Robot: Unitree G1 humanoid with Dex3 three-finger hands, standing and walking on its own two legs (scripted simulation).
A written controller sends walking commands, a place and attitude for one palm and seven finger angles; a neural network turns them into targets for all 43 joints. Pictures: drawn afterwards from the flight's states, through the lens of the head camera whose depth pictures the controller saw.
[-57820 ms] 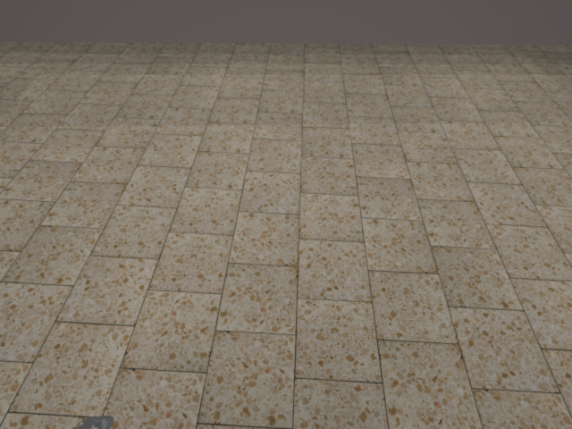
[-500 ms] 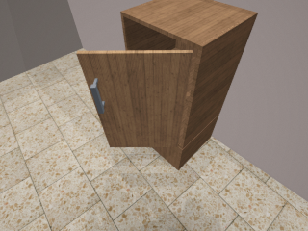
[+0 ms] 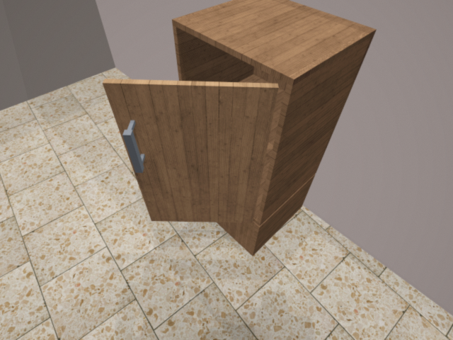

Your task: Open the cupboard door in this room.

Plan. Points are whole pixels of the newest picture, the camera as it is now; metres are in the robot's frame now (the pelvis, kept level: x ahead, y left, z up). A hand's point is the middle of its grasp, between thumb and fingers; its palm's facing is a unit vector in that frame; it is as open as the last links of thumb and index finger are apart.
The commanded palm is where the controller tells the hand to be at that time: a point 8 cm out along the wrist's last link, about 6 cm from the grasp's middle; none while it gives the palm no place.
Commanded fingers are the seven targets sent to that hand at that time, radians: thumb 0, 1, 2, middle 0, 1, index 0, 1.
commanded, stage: come to a stop and stand still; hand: left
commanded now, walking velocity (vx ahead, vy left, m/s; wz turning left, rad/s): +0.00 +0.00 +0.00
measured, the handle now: (135, 147) +0.56 +0.27 -0.03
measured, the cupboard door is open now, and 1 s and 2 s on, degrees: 45 45 45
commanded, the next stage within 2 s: look again from close up in 0.32 s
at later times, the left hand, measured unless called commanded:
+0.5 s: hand out of the picture +0.02 +0.21 -0.17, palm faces +0.01 -0.97 -0.25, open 7.3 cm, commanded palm none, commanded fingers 0.00 0.90 0.90 -0.20 -0.30 -0.20 -0.30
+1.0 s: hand out of the picture +0.01 +0.21 -0.17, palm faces +0.01 -0.97 -0.24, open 7.3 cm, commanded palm none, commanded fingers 0.00 0.90 0.90 -0.20 -0.30 -0.20 -0.30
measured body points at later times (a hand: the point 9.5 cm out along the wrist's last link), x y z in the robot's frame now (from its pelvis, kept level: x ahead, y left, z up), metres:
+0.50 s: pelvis +0.01 +0.01 +0.00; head +0.01 +0.01 +0.45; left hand +0.02 +0.26 -0.15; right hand +0.07 -0.24 -0.14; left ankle +0.03 +0.14 -0.73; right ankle -0.07 -0.11 -0.73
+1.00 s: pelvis +0.00 +0.01 +0.01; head +0.01 +0.01 +0.46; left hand +0.01 +0.26 -0.15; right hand +0.04 -0.24 -0.15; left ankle +0.03 +0.14 -0.73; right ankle -0.07 -0.11 -0.73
